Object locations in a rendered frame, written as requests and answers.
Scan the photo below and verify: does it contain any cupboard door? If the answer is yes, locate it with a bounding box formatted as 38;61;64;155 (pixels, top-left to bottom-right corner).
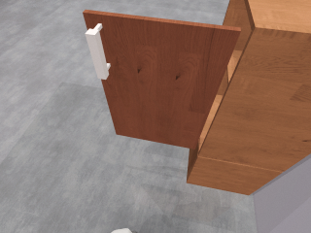
83;10;241;150

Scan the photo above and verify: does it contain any handle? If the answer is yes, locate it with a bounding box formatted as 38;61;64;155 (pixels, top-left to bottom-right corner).
85;23;111;80

